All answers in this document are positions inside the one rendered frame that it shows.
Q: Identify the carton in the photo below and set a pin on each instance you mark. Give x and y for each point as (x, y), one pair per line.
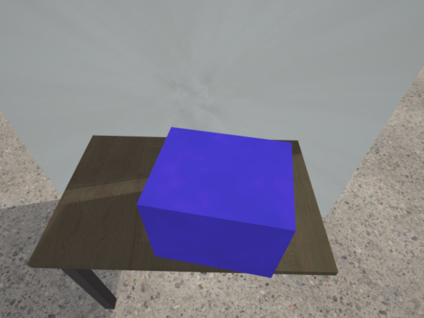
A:
(220, 200)

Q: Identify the table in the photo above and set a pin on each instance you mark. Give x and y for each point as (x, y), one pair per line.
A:
(97, 226)

